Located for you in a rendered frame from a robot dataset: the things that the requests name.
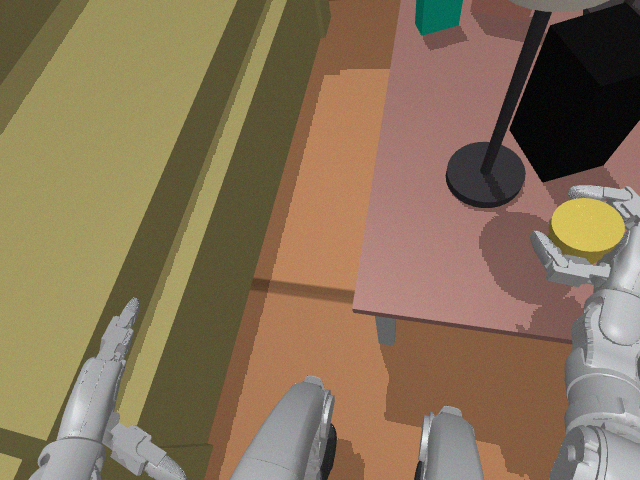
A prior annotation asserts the right robot hand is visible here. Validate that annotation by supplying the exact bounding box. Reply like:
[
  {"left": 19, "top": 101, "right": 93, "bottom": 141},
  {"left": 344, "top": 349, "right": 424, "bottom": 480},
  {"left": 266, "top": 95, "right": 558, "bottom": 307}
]
[{"left": 530, "top": 185, "right": 640, "bottom": 298}]

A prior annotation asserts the left robot hand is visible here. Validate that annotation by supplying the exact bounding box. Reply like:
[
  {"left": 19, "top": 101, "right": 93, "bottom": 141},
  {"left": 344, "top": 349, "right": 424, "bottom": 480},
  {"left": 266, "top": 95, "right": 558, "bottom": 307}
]
[{"left": 56, "top": 297, "right": 187, "bottom": 480}]

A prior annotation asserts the coffee table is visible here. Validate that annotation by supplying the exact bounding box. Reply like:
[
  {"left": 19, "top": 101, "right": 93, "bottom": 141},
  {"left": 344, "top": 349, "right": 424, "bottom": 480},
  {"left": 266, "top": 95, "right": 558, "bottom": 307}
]
[{"left": 352, "top": 0, "right": 640, "bottom": 380}]

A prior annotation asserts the right robot arm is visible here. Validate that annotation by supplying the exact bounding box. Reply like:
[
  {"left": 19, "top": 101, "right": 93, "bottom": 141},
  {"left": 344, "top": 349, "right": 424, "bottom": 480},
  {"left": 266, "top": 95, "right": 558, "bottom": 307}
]
[{"left": 549, "top": 289, "right": 640, "bottom": 480}]

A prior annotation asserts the sofa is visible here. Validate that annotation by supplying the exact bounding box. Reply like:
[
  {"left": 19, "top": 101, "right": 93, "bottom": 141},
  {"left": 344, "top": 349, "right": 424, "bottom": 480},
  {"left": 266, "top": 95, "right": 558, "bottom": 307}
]
[{"left": 0, "top": 0, "right": 331, "bottom": 480}]

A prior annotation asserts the left robot arm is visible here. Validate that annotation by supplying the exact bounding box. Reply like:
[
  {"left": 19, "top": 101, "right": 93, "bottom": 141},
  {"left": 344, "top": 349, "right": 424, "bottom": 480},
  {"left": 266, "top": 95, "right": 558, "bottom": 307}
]
[{"left": 29, "top": 437, "right": 106, "bottom": 480}]

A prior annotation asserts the left robot foot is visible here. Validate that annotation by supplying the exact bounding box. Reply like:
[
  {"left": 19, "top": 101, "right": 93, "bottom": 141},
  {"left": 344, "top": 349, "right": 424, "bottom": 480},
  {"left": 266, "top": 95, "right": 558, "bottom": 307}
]
[{"left": 320, "top": 423, "right": 337, "bottom": 480}]

